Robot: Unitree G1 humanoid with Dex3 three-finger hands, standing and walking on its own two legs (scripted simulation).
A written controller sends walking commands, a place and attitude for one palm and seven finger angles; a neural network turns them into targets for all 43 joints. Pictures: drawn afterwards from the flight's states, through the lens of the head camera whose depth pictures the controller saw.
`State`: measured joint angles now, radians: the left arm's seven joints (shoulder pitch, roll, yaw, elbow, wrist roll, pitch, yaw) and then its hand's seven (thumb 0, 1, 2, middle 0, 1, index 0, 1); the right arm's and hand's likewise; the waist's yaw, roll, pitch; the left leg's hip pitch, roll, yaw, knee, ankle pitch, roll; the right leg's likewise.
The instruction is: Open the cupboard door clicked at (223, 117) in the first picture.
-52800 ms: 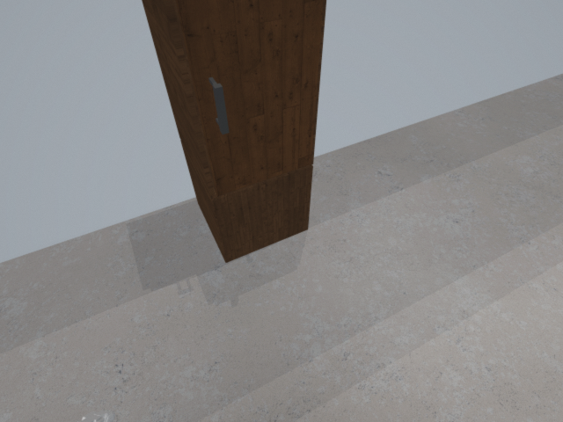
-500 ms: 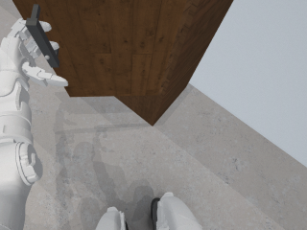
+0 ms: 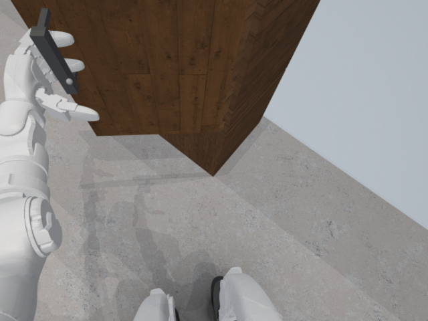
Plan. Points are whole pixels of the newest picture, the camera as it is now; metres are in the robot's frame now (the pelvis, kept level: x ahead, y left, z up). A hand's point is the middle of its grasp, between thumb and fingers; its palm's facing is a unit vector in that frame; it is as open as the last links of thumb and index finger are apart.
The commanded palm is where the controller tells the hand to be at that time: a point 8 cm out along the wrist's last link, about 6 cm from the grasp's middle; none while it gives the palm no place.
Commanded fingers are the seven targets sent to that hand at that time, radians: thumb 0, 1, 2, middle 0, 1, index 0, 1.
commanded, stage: slide the fingers in behind the handle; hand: left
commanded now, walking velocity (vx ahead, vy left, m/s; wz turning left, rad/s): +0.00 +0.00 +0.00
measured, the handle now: (59, 55) +0.58 +0.22 +0.07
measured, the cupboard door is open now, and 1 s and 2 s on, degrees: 43 43 91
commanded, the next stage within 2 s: close the thumb around the handle in 0.04 s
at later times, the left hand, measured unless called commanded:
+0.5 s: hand (70, 80) +0.52 +0.20 +0.07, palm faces -0.02 -1.00 -0.04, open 10.4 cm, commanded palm +0.50 +0.23 +0.07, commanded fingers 0.00 0.56 0.76 -0.38 -1.31 -0.38 -1.31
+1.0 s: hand (69, 79) +0.53 +0.20 +0.07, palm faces -0.04 -1.00 -0.02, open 5.6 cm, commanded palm +0.50 +0.24 +0.07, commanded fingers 0.00 0.90 0.90 -0.40 -1.35 -0.40 -1.35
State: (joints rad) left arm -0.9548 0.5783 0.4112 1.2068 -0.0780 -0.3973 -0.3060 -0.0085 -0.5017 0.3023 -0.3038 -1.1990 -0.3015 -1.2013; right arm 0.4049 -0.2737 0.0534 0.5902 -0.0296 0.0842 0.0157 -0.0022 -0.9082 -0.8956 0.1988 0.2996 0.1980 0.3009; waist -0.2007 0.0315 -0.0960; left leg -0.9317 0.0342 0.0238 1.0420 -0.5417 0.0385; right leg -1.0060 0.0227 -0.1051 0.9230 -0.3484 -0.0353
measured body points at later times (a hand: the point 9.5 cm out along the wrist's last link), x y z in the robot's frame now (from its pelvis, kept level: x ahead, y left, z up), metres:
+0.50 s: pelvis +0.00 +0.00 +0.00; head +0.15 +0.02 +0.42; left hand +0.52 +0.25 +0.07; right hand -0.02 -0.26 -0.11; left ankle -0.04 +0.09 -0.67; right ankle +0.04 -0.11 -0.67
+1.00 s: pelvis +0.00 +0.00 +0.00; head +0.16 +0.03 +0.42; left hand +0.52 +0.25 +0.07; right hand -0.01 -0.26 -0.11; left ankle -0.04 +0.09 -0.67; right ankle +0.04 -0.11 -0.67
